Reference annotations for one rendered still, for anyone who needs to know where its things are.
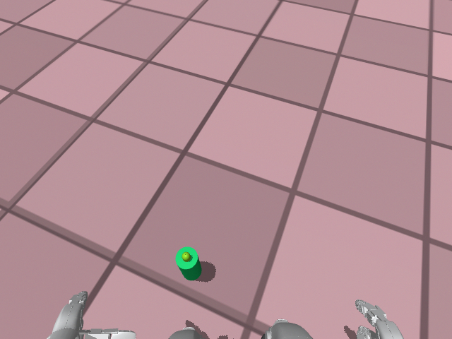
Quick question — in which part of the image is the bottle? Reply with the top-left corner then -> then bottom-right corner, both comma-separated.
175,246 -> 202,280

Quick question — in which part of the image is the right robot hand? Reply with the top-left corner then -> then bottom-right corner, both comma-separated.
355,299 -> 404,339

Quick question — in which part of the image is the left robot hand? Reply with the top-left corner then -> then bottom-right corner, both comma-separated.
52,291 -> 136,339

